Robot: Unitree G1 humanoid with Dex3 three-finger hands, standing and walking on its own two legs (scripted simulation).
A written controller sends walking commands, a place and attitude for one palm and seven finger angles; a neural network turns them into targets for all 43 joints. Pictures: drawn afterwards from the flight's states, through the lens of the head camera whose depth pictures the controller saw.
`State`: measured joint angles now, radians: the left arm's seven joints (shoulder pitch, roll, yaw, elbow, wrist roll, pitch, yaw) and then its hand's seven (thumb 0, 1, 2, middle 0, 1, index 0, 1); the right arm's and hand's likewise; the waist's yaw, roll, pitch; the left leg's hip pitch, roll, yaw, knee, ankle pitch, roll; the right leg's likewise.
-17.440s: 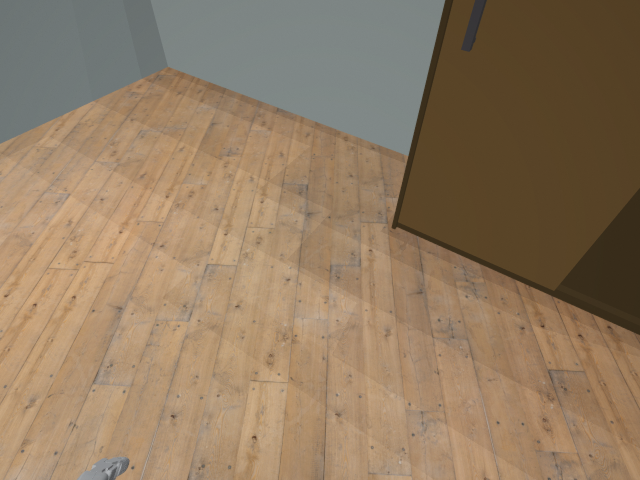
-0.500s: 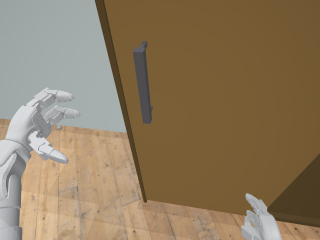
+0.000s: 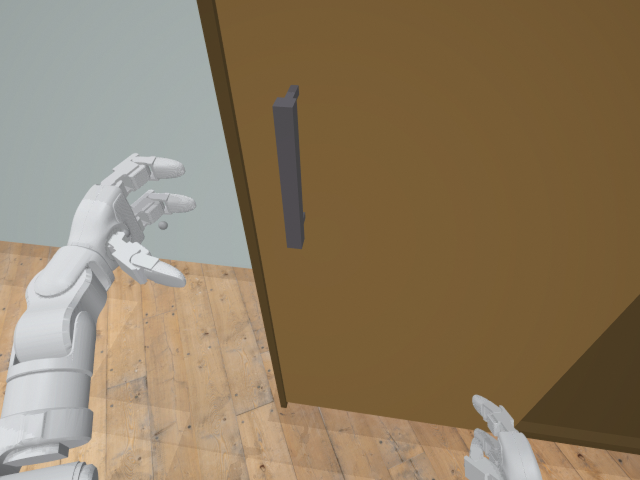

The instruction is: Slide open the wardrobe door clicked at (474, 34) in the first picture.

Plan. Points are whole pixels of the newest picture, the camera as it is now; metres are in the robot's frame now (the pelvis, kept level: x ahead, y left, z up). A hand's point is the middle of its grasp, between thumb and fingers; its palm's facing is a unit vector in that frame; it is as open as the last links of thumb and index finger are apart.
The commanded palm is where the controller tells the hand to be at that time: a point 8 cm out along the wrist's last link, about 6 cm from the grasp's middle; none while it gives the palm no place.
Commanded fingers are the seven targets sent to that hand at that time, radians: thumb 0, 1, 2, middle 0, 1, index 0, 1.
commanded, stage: move the hooked fingers beside the handle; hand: left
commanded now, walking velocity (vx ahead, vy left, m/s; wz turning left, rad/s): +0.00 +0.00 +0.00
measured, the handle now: (294, 173) +0.47 +0.08 +0.16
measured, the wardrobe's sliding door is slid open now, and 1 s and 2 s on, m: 0.00 0.00 0.00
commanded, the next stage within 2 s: none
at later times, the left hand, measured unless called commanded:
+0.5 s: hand (210, 210) +0.36 +0.16 +0.18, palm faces -0.07 -1.00 -0.02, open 14.0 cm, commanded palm +0.35 +0.22 +0.18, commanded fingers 0.00 -0.50 0.30 -0.30 -1.20 -0.30 -1.20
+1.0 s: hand (231, 194) +0.41 +0.15 +0.17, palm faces -0.05 -1.00 +0.01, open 14.0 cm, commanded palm +0.37 +0.20 +0.17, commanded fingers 0.00 -0.50 0.30 -0.30 -1.20 -0.30 -1.20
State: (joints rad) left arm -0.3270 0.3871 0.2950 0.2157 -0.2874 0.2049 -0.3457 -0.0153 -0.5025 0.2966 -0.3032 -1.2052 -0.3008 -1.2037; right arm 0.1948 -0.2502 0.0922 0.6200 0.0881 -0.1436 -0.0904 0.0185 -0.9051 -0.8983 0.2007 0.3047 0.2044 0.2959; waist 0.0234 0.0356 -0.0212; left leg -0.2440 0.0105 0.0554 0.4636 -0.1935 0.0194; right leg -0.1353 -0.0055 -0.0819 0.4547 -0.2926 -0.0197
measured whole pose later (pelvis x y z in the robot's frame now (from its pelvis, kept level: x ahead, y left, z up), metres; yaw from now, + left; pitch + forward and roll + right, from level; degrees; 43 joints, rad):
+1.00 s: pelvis +0.01 -0.02 +0.00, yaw -2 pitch +0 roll +1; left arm -0.53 0.34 0.26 0.53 -0.23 0.12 -0.22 -0.01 -0.50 0.30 -0.30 -1.20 -0.30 -1.20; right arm 0.27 -0.27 0.05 0.65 0.08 -0.04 -0.07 0.02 -0.91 -0.90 0.20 0.30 0.20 0.30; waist -0.03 0.04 -0.05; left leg -0.26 0.04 0.08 0.45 -0.20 0.00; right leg -0.17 0.02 -0.06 0.47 -0.30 -0.04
